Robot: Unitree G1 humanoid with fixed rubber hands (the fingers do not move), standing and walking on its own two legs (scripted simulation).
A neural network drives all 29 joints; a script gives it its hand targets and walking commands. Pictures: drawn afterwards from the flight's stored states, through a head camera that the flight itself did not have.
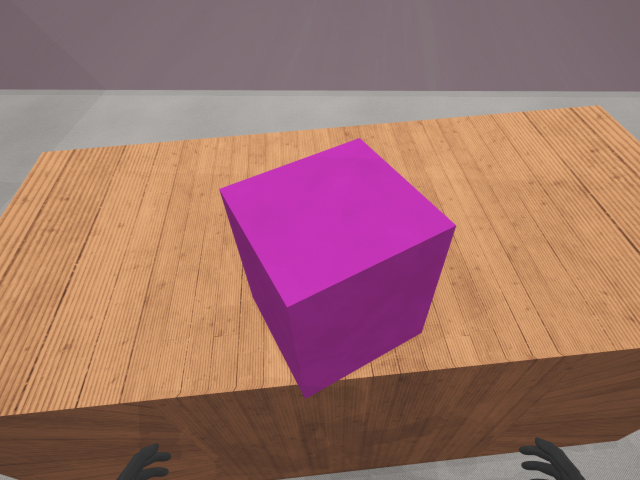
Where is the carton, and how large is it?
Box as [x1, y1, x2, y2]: [219, 138, 455, 398]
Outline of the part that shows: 359,138 219,189 253,298 305,398 421,332 455,225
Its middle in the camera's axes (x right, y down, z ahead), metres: +0.01 +0.04 +0.56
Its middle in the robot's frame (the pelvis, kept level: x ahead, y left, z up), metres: +0.40 +0.02 +0.03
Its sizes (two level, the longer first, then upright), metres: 0.210 0.200 0.250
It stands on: a pedestal, 0.65 m high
